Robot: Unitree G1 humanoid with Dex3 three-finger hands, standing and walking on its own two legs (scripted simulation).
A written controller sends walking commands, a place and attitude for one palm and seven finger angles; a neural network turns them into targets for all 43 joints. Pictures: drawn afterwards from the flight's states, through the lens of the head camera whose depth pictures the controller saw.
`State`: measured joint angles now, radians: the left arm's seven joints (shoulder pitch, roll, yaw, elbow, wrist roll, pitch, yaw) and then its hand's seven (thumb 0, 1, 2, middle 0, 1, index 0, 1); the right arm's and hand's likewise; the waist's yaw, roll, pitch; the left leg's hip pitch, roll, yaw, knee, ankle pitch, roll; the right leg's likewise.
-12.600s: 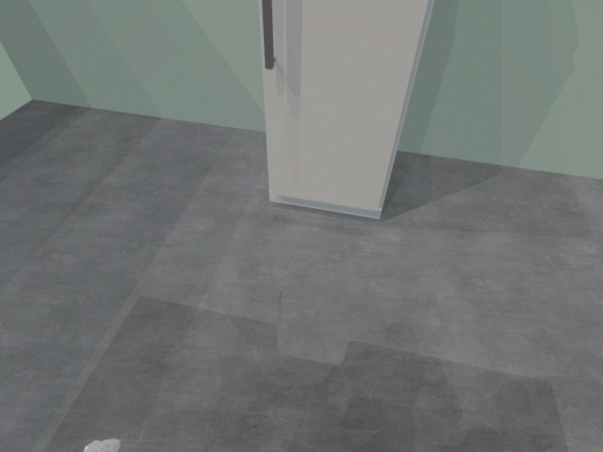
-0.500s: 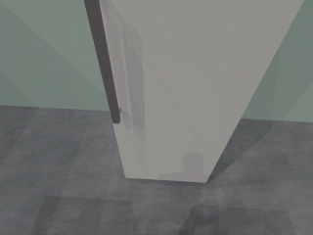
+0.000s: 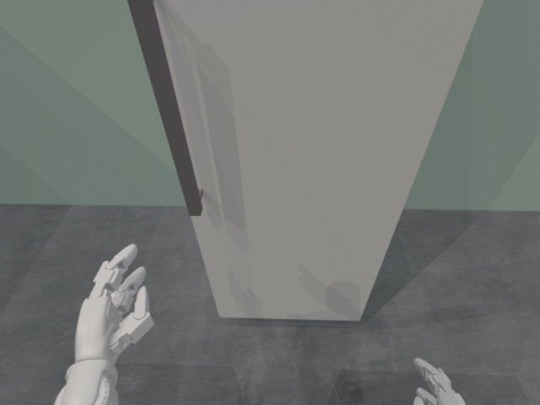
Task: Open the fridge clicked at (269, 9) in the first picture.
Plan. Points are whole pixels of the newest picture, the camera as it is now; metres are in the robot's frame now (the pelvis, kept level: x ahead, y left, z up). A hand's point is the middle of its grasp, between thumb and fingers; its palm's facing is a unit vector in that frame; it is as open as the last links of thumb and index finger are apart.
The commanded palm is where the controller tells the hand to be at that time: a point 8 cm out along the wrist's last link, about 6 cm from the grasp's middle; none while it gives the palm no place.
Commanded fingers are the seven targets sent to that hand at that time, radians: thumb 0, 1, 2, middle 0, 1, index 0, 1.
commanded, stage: raise the hand to about handle height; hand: left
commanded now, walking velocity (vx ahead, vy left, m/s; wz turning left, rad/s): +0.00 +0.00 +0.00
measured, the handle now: (178, 124) +0.54 +0.18 +0.17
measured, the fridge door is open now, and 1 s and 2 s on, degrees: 0 0 0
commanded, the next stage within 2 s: move the hooked fingers beside the handle in 1.86 s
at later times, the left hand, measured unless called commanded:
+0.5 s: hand (137, 341) +0.22 +0.20 +0.02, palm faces -0.16 -0.98 -0.08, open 10.5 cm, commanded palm +0.17 +0.27 +0.04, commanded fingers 0.00 0.01 0.52 -0.26 -0.87 -0.26 -0.87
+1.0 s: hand (61, 290) +0.25 +0.28 +0.10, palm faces +0.07 -0.99 -0.08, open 13.3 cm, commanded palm +0.21 +0.32 +0.10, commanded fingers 0.00 -0.50 0.30 -0.30 -1.20 -0.30 -1.20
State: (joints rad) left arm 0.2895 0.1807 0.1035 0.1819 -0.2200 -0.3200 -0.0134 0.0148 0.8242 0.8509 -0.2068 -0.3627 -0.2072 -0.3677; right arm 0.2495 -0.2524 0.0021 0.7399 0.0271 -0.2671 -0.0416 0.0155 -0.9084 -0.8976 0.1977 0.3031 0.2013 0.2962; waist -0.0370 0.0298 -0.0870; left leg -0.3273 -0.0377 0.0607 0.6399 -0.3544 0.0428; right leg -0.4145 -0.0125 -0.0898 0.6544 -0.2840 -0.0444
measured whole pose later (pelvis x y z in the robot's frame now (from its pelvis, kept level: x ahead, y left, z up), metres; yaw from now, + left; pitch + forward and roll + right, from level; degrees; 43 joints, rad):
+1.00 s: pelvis +0.01 +0.03 -0.01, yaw +1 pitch +4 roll -3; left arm 0.18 0.38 0.35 0.02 -0.35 -0.19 -0.36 -0.01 -0.34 0.36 -0.30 -1.10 -0.30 -1.10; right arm 0.24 -0.26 0.05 0.56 0.06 -0.29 -0.08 0.02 -0.90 -0.90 0.20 0.30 0.20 0.30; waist 0.02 0.02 -0.07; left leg -0.41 -0.03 0.03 0.78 -0.44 0.07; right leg -0.44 0.00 -0.12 0.70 -0.32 -0.02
